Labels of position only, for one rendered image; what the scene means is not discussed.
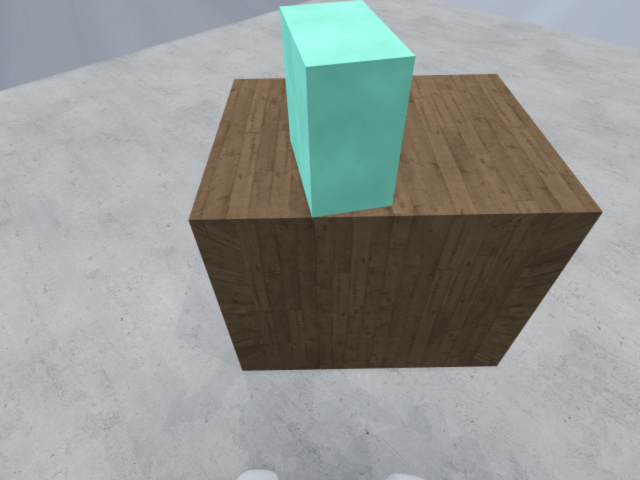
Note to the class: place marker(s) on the carton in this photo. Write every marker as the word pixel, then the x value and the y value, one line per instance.
pixel 348 80

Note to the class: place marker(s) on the pedestal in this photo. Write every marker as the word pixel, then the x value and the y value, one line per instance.
pixel 485 217

